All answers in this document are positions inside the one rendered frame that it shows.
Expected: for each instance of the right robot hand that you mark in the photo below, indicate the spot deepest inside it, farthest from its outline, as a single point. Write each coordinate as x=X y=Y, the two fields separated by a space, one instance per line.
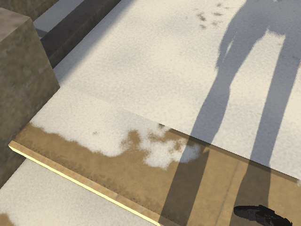
x=263 y=215

